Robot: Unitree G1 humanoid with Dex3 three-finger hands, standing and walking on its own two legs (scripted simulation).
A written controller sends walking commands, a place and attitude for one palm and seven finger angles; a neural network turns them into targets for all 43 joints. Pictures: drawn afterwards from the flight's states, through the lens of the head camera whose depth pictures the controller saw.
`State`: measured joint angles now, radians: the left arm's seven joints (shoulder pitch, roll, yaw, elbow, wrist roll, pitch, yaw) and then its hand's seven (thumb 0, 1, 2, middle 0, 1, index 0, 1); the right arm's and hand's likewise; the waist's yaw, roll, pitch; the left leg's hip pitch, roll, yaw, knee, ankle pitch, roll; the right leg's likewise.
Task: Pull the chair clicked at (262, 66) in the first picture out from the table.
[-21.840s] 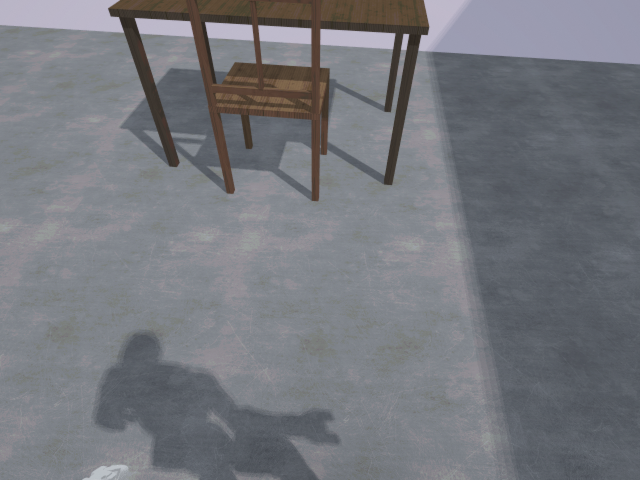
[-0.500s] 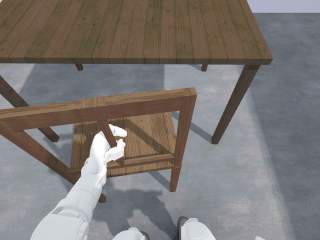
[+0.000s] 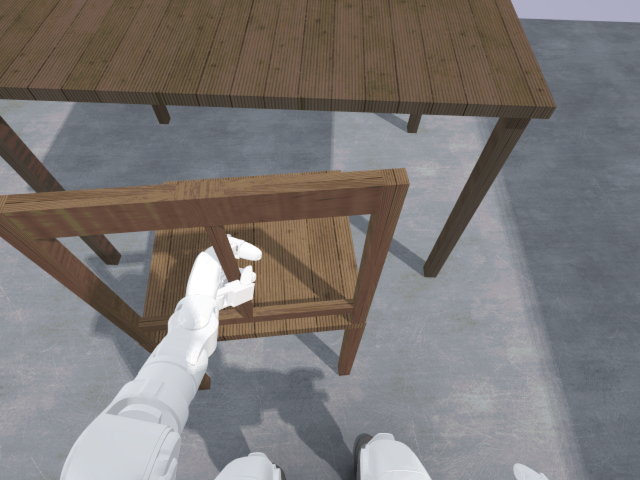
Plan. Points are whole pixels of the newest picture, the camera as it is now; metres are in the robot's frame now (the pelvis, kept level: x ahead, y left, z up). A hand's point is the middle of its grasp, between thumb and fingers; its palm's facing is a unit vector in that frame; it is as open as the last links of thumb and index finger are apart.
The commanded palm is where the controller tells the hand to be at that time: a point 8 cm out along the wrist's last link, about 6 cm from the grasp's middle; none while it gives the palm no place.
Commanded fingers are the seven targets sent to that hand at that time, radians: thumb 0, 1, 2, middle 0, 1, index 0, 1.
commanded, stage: step backward, pulling the chair out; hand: left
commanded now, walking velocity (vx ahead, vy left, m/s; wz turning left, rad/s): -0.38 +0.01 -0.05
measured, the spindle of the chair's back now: (233, 275) +0.39 +0.14 -0.06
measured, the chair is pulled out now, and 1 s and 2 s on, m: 0.21 0.33 0.66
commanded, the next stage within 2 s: stop walking, hand still on the chair in 1.58 s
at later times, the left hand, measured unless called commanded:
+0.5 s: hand (240, 316) +0.32 +0.12 -0.05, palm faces -0.02 -0.98 -0.20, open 4.9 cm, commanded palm +0.32 +0.17 -0.05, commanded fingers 0.00 0.90 0.90 -0.50 -1.45 -0.50 -1.45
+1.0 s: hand (231, 379) +0.24 +0.12 -0.05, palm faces -0.02 -0.98 -0.21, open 4.9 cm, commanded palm +0.23 +0.17 -0.05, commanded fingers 0.00 0.90 0.90 -0.50 -1.45 -0.50 -1.45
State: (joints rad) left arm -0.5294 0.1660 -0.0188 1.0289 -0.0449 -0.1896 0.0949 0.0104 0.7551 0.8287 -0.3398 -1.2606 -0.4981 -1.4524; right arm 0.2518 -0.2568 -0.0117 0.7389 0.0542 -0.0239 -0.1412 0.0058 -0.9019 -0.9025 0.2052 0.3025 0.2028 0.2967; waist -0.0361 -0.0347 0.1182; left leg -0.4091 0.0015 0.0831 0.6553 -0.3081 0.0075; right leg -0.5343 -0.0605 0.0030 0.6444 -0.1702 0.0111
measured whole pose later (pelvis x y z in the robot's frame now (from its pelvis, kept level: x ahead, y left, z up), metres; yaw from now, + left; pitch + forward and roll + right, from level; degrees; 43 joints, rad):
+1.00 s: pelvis -0.15 -0.01 +0.01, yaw -6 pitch +2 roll -3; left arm -0.53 0.23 0.10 1.08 -0.04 -0.23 0.08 0.02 0.74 0.84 -0.38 -1.23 -0.50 -1.45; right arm 0.18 -0.19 0.01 0.76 0.02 -0.04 -0.09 0.00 -0.90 -0.90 0.21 0.30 0.21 0.30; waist -0.03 0.06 0.19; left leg -0.46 0.14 0.02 0.62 -0.18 -0.04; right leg -0.32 0.04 -0.03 0.56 -0.26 0.00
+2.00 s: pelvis -0.38 +0.00 +0.02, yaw -3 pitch -1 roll +0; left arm -0.25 0.11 -0.05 0.83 -0.05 -0.09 0.08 0.02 0.76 0.83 -0.33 -1.28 -0.50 -1.45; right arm 0.25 -0.22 0.01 0.72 0.03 -0.01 -0.11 0.01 -0.90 -0.90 0.20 0.30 0.20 0.30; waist -0.02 0.04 0.10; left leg -0.15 0.04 0.03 0.50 -0.33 -0.03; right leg -0.29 -0.02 -0.04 0.49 -0.17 -0.01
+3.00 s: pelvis -0.38 +0.01 +0.00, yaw -1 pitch +7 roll +1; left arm 0.07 0.14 -0.09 0.35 -0.05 0.04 0.03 0.01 -0.03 0.45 -0.43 -1.34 -0.47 -1.39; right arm 0.23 -0.25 0.00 0.62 0.05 -0.11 -0.05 0.01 -0.90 -0.90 0.21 0.30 0.20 0.30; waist -0.04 0.03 -0.06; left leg -0.39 0.02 0.02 0.65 -0.38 -0.01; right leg -0.53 -0.05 -0.04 0.65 -0.25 0.01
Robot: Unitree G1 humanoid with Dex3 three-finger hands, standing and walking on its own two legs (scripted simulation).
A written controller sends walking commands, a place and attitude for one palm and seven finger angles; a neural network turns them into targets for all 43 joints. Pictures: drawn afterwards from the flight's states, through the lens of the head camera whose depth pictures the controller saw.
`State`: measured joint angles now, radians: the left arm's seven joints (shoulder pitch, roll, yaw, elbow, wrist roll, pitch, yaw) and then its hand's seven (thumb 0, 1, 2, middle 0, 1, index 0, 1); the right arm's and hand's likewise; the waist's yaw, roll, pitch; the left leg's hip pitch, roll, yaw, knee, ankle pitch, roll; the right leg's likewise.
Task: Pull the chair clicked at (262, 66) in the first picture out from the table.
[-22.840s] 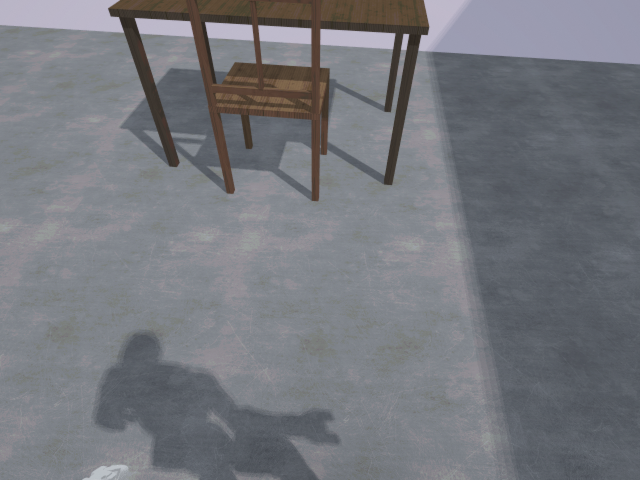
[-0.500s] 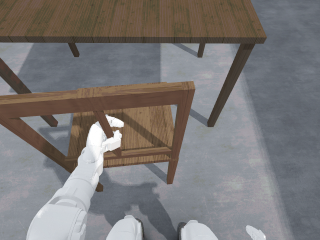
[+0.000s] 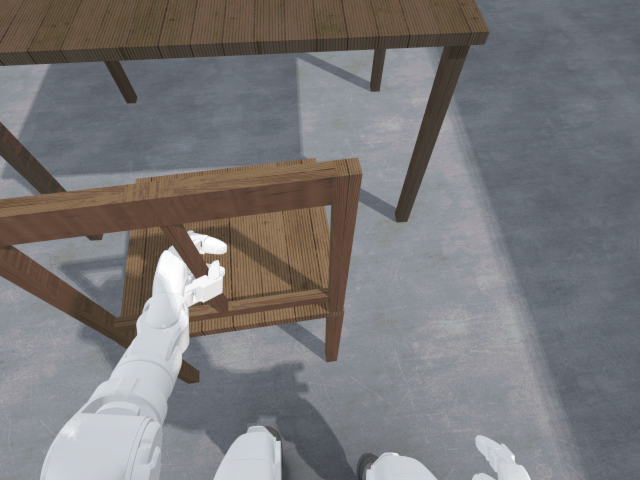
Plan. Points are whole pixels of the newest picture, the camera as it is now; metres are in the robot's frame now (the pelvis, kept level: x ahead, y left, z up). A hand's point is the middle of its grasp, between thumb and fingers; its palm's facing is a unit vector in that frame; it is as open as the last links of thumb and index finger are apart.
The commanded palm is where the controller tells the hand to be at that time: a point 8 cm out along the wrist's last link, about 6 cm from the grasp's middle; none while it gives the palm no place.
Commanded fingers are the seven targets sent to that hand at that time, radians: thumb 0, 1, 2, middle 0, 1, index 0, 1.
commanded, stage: step backward, pulling the chair out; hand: left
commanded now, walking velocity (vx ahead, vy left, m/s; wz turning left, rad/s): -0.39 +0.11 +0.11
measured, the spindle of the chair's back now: (201, 272) +0.38 +0.20 -0.07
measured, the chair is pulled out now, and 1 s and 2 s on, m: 0.33 0.66 0.70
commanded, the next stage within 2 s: stop walking, hand still on the chair in 0.58 s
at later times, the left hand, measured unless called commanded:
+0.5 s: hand (215, 382) +0.23 +0.15 -0.06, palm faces +0.08 -0.97 -0.21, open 5.0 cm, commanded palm +0.22 +0.20 -0.06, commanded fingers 0.00 0.90 0.90 -0.50 -1.45 -0.50 -1.45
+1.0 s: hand out of the picture +0.05 +0.12 -0.05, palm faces +0.03 -0.99 -0.16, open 4.9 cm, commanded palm +0.03 +0.17 -0.04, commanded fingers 0.00 0.90 0.90 -0.50 -1.45 -0.50 -1.45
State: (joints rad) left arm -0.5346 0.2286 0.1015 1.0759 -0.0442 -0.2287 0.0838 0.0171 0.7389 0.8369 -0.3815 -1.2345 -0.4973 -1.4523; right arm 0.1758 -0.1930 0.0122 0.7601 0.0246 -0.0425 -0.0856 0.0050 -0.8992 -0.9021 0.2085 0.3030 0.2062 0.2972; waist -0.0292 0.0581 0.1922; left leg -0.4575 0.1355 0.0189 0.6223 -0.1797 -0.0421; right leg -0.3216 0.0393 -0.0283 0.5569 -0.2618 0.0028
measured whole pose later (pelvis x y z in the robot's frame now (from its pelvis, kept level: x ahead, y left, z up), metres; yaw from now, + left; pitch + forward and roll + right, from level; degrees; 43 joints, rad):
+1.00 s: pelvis -0.24 -0.02 +0.01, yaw +4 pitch -1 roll +0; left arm -0.25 0.11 -0.05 0.83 -0.05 -0.09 0.08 0.02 0.76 0.83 -0.33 -1.28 -0.50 -1.45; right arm 0.25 -0.22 0.01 0.72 0.03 -0.01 -0.11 0.01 -0.90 -0.90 0.20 0.30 0.20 0.30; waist -0.02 0.04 0.10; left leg -0.15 0.04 0.03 0.50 -0.33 -0.03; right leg -0.29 -0.02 -0.04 0.49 -0.17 -0.01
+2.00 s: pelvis -0.23 -0.01 +0.00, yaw +5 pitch +7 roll +1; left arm 0.07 0.14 -0.09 0.35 -0.05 0.04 0.03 0.01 -0.03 0.45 -0.43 -1.34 -0.47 -1.39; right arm 0.23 -0.25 0.00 0.62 0.05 -0.11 -0.05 0.01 -0.90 -0.90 0.21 0.30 0.20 0.30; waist -0.04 0.03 -0.06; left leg -0.39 0.02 0.02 0.65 -0.38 -0.01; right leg -0.53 -0.05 -0.04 0.65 -0.25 0.01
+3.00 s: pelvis -0.22 +0.00 -0.04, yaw +8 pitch +11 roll -1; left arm 0.57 0.18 -0.16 -0.22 0.00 0.18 0.00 -0.02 -0.53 0.21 -0.01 0.00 0.00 0.00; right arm 0.25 -0.23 0.02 0.48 0.03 -0.19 -0.12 0.01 -0.90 -0.90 0.21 0.30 0.20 0.30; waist -0.01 0.05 -0.14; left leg -0.59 0.00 -0.04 0.93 -0.54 -0.01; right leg -0.69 -0.08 -0.09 0.90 -0.40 0.02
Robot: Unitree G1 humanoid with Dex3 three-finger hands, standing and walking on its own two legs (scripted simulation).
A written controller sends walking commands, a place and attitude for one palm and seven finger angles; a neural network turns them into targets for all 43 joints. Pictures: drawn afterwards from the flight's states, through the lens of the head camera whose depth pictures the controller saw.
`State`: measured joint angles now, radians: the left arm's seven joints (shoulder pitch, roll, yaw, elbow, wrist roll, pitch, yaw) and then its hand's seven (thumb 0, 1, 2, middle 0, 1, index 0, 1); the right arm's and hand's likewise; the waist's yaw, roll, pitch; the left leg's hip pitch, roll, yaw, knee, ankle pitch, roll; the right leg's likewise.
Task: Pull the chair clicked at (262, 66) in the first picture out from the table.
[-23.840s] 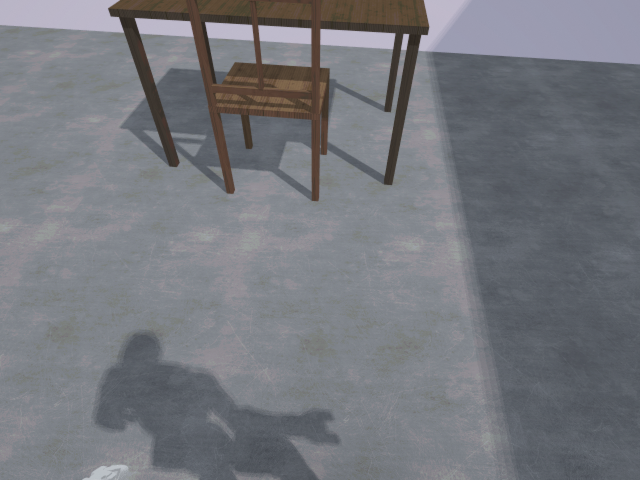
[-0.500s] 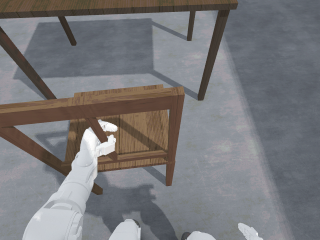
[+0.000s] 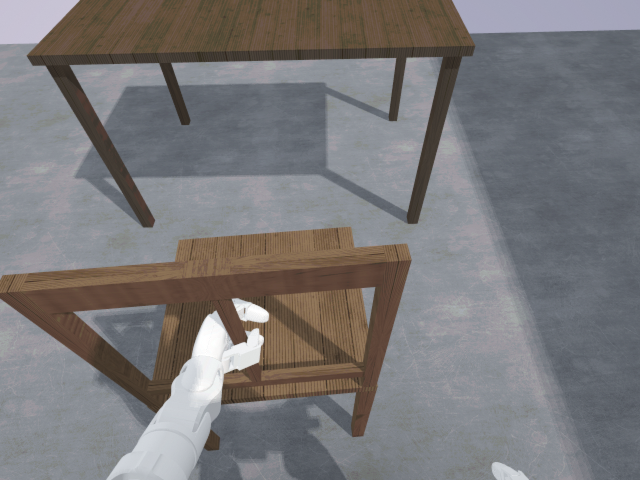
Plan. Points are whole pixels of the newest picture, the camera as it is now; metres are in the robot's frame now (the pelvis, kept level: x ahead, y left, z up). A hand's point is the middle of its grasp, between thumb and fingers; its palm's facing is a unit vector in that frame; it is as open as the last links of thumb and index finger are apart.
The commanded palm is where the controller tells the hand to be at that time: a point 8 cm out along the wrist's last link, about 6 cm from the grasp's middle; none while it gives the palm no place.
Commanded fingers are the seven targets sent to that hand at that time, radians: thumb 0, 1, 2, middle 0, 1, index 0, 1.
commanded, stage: stop walking, hand still on the chair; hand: left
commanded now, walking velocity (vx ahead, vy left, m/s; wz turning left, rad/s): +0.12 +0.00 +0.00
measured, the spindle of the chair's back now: (241, 342) +0.31 +0.14 -0.08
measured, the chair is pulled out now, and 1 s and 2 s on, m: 0.66 0.70 0.70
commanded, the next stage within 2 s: open the thumb and straighten the fingers in 0.58 s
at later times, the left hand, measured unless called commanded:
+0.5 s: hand (246, 377) +0.26 +0.12 -0.06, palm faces -0.07 -0.98 -0.17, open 4.9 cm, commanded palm +0.24 +0.17 -0.05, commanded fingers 0.00 0.90 0.90 -0.50 -1.45 -0.50 -1.45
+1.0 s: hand (242, 372) +0.26 +0.12 -0.06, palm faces -0.07 -0.99 -0.14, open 10.0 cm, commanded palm +0.24 +0.18 -0.04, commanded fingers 0.00 -0.55 0.20 -0.32 -0.94 -0.32 -0.94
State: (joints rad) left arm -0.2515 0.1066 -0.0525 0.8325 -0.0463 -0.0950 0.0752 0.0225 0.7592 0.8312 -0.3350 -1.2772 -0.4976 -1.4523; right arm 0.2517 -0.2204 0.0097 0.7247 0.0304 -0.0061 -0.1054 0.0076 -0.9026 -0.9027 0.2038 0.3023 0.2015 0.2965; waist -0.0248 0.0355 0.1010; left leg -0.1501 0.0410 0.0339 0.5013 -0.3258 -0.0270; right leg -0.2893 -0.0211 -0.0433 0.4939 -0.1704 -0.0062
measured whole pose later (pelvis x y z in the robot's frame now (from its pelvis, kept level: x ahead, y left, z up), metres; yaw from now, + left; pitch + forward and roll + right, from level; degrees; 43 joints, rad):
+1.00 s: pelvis +0.01 +0.01 -0.01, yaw +1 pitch +7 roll +1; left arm 0.07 0.14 -0.09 0.35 -0.05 0.04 0.03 0.01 -0.03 0.45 -0.43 -1.34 -0.47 -1.39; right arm 0.23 -0.25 0.00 0.62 0.05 -0.11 -0.05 0.01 -0.90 -0.90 0.21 0.30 0.20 0.30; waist -0.04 0.03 -0.06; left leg -0.39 0.02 0.02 0.65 -0.38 -0.01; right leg -0.53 -0.05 -0.04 0.65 -0.25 0.01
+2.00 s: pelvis +0.02 +0.01 -0.05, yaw +4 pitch +11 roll -1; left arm 0.57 0.18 -0.16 -0.22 0.00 0.18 0.00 -0.02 -0.53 0.21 -0.01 0.00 0.00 0.00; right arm 0.25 -0.23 0.02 0.48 0.03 -0.19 -0.12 0.01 -0.90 -0.90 0.21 0.30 0.20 0.30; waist -0.01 0.05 -0.14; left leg -0.59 0.00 -0.04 0.93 -0.54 -0.01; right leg -0.69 -0.08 -0.09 0.90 -0.40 0.02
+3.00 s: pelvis +0.00 +0.02 -0.04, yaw +4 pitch +7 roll -2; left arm 0.76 0.31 0.09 -0.49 -0.10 -0.08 -0.01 -0.02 -0.43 0.26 -0.02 -0.02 -0.05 -0.04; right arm 0.25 -0.19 0.00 0.53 0.06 -0.20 -0.13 0.01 -0.90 -0.90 0.21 0.30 0.20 0.30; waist 0.04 0.07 -0.11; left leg -0.52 0.03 -0.05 0.94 -0.53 -0.01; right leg -0.60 -0.06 -0.11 0.87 -0.37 0.01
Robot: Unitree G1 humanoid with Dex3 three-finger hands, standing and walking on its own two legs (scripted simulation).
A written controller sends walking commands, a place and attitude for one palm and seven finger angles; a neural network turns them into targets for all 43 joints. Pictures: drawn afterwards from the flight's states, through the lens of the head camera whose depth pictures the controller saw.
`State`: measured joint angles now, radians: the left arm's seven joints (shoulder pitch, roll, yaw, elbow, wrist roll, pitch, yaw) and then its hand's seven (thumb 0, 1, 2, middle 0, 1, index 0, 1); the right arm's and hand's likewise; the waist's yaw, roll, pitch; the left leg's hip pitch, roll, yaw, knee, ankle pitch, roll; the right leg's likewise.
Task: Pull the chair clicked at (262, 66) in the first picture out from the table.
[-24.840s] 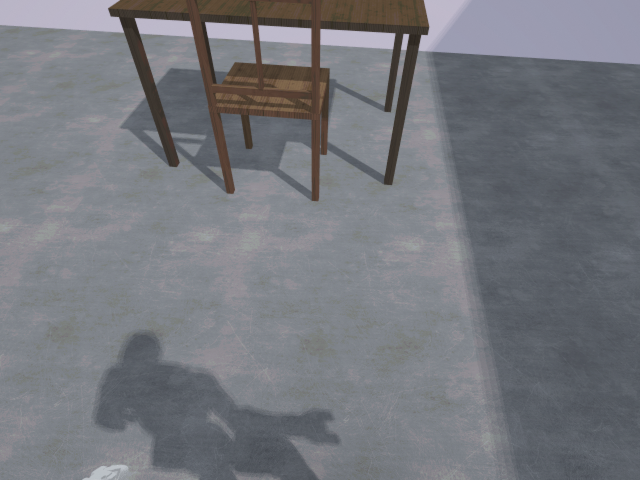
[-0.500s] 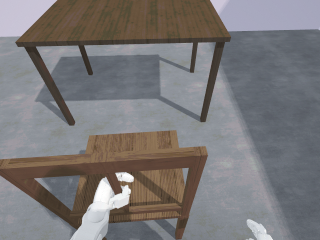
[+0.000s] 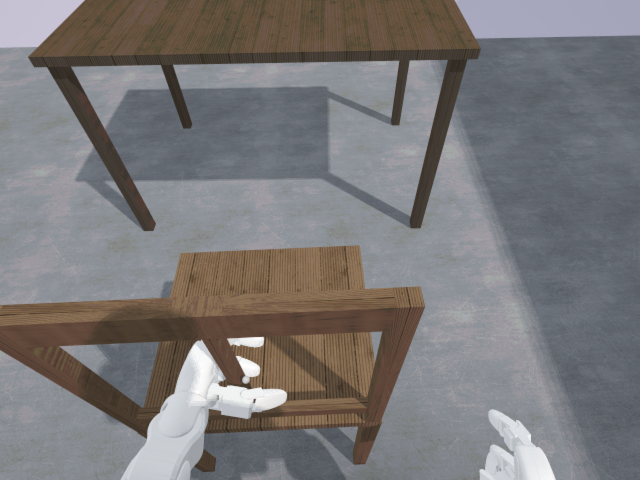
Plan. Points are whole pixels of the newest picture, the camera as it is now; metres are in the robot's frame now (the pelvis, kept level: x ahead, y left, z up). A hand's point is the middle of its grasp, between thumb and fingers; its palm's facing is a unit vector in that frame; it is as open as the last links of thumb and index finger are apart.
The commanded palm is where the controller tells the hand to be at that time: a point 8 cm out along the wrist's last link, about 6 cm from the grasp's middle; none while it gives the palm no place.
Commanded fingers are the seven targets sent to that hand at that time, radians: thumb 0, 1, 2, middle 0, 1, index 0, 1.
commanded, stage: open the thumb and straighten the fingers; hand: left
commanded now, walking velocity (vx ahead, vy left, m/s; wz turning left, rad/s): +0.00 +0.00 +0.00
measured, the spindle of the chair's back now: (236, 377) +0.27 +0.13 -0.06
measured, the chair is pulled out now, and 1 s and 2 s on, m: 0.70 0.70 0.69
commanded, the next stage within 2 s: draw the fingers out of the gap in 0.42 s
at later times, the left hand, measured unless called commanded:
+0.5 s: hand (237, 392) +0.24 +0.12 -0.05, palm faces -0.07 -0.99 -0.15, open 17.3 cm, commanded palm +0.22 +0.17 -0.02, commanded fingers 0.00 -0.55 0.20 0.00 0.00 0.00 0.00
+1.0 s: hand (222, 452) +0.17 +0.13 -0.05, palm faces -0.05 -0.99 -0.14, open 17.5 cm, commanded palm +0.15 +0.17 -0.02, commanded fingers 0.00 -0.55 0.20 0.00 0.00 0.00 0.00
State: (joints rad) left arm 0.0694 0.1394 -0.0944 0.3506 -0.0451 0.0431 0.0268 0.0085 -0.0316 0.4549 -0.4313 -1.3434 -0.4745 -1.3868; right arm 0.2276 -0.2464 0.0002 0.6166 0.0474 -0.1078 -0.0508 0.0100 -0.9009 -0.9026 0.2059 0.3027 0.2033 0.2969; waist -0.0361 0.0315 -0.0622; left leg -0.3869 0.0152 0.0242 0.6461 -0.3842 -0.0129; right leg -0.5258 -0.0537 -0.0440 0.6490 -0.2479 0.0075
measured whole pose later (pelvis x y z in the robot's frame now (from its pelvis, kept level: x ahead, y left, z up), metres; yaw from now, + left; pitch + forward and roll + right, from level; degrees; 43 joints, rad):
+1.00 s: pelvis +0.02 +0.01 -0.03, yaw +3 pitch +11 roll -1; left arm 0.57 0.18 -0.16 -0.22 0.00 0.18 0.00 -0.02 -0.53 0.21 -0.01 0.00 0.00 0.00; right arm 0.25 -0.23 0.02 0.48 0.03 -0.19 -0.12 0.01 -0.90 -0.90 0.21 0.30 0.20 0.30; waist -0.01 0.05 -0.14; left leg -0.59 0.00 -0.04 0.93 -0.54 -0.01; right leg -0.69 -0.08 -0.09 0.90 -0.40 0.02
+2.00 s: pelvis +0.00 +0.01 -0.03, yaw +3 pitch +7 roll -2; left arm 0.76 0.31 0.09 -0.49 -0.10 -0.08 -0.01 -0.02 -0.43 0.26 -0.02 -0.02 -0.05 -0.04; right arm 0.25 -0.19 0.00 0.53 0.06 -0.20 -0.13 0.01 -0.90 -0.90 0.21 0.30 0.20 0.30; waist 0.04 0.07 -0.11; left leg -0.52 0.03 -0.05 0.94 -0.53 -0.01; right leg -0.60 -0.06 -0.11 0.87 -0.37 0.01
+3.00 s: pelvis +0.03 +0.00 +0.02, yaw +2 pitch -2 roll -1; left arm 0.51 0.35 0.35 -0.45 -0.04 -0.04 0.15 0.01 0.89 0.90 -0.22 -0.30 -0.21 -0.30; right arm 0.19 -0.23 -0.01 0.70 0.03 -0.16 -0.11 0.01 -0.90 -0.90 0.20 0.30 0.20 0.30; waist 0.07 0.10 0.02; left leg -0.06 0.04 -0.02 0.44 -0.34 -0.02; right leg -0.18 -0.03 -0.09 0.45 -0.22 0.00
